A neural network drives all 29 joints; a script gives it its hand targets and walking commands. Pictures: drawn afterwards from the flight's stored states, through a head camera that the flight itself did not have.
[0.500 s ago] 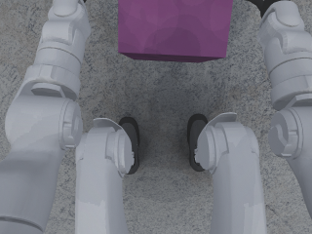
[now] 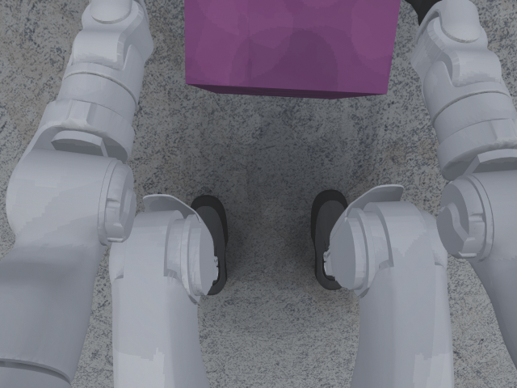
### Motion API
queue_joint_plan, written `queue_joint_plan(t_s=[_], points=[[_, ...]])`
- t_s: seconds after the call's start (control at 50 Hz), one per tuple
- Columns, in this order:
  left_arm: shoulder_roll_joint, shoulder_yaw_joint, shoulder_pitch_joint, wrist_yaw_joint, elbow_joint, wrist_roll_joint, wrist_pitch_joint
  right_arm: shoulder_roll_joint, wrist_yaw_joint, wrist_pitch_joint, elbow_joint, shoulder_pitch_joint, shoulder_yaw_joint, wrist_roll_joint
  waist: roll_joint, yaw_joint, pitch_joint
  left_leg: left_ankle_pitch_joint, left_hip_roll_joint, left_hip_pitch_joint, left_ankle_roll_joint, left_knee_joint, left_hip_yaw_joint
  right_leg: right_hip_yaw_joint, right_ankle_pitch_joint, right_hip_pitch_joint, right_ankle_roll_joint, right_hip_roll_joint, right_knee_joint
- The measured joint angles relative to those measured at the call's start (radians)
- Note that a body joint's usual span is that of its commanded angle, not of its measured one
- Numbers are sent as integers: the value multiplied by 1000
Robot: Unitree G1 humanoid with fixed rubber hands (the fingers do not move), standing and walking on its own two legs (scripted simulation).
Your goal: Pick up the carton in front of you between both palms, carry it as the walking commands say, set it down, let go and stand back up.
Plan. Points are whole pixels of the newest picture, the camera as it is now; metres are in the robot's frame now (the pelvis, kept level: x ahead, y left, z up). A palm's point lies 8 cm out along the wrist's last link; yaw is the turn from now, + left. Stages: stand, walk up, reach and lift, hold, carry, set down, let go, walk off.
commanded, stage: reach and lift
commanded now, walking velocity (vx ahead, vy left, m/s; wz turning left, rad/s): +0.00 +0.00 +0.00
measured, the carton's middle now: (283, 15) +0.53 -0.02 -0.24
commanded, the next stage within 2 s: none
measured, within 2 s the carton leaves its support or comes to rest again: leaves its support in 0.50 s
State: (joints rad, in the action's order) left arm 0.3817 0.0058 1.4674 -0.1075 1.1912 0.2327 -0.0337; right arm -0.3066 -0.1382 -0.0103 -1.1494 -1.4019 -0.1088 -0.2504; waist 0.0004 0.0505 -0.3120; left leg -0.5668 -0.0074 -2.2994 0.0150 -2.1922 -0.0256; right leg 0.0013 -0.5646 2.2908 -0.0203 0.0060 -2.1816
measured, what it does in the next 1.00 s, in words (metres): rises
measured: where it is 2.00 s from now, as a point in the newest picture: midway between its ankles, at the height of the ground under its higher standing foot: (270, 258)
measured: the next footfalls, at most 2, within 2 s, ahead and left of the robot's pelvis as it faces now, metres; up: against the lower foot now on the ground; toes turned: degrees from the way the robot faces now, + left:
none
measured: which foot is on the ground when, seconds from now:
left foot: down 0.00-1.00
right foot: down 0.00-1.00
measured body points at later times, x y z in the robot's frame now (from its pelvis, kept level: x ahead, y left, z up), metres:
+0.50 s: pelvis -0.01 +0.00 -0.01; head +0.36 +0.00 +0.24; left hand +0.56 +0.13 -0.18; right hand +0.55 -0.17 -0.17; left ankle +0.11 +0.12 -0.33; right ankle +0.11 -0.12 -0.33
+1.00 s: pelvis -0.01 +0.00 +0.09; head +0.26 +0.01 +0.46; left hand +0.51 +0.14 +0.03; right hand +0.50 -0.16 +0.03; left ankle +0.11 +0.12 -0.33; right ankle +0.11 -0.12 -0.33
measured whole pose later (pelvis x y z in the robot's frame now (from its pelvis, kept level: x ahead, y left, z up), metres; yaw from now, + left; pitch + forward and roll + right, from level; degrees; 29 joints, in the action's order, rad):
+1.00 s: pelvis -0.01 +0.00 +0.09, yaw +1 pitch +43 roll -1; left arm 0.03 0.47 1.14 -0.06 0.80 -0.23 -0.35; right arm -0.01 -0.04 -0.37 -0.71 -1.08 -0.54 0.22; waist -0.02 0.04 0.15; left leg -0.48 -0.06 -2.12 0.03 -1.85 -0.04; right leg 0.03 -0.49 2.11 -0.04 0.04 -1.84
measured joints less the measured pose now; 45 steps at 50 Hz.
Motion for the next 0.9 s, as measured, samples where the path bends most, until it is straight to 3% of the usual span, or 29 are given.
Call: queue_joint_plan(t_s=[0.14, 0.26, 0.36, 0.5, 0.58, 0.64, 0.7, 0.82, 0.9], points=[[-29, -22, 35, -6, 18, 5, 8, 13, 3, 5, 0, -27, 26, -11, -1, -2, -15, 19, 1, 0, -5, 23, 3, 3, 20, -1, -4, 1, 24], [-54, -32, 84, -44, 39, 0, 15, 24, -34, 13, -21, -74, 22, -14, 5, -5, -55, 29, 2, 13, -7, 28, 4, 4, 31, -13, -4, 4, 30], [-61, 23, 125, -43, 76, -58, -16, 28, -23, -32, -32, -105, -39, 36, 4, -5, -69, 32, 0, 14, -7, 12, 2, 3, 34, -15, -3, 4, 14], [-76, 65, 53, -41, -42, -84, -100, 29, -4, -126, 73, -52, -49, 56, 5, -3, -42, 26, -3, -6, -6, -23, 7, 9, 25, 7, -5, 5, -25], [-99, 72, -50, -69, -168, -83, -149, 58, -42, -185, 182, 20, -60, 56, 12, 1, 28, 17, -11, -6, 1, -19, 3, 16, 18, 11, -10, 17, -22], [-136, 127, -130, -60, -255, -123, -195, 101, -36, -220, 275, 117, -114, 101, 11, 1, 125, 15, -22, 0, 11, 6, 0, 24, 51, 0, -18, 28, 5], [-194, 218, -199, -37, -302, -203, -231, 158, -14, -252, 334, 201, -195, 184, 3, -7, 239, 15, -29, 14, 13, 50, -5, 27, 5, -17, -21, 32, 38], [-286, 387, -283, 18, -328, -366, -282, 256, 45, -308, 372, 285, -351, 367, -12, -18, 396, 42, -37, 80, 10, 185, -9, 25, 20, -86, -14, 21, 170], [-320, 442, -308, 39, -345, -433, -300, 286, 77, -333, 393, 306, -407, 444, -18, -17, 436, 68, -46, 128, 12, 270, -13, 26, 45, -136, -15, 22, 256]])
